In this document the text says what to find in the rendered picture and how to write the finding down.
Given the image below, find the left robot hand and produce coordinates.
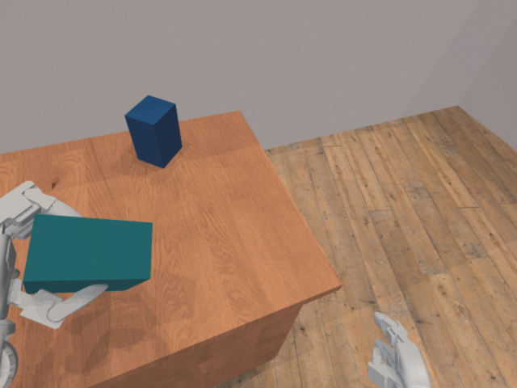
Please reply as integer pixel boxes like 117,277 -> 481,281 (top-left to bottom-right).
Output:
0,181 -> 109,329

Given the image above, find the table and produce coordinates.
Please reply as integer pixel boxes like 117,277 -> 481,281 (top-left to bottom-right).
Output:
0,110 -> 343,388

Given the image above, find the right robot hand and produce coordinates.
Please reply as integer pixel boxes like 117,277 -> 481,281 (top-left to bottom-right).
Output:
368,312 -> 432,388

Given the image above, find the robot left forearm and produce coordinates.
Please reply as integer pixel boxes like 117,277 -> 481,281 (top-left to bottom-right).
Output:
0,319 -> 19,388

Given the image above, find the sponge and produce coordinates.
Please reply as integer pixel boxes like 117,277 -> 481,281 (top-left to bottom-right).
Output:
23,214 -> 153,294

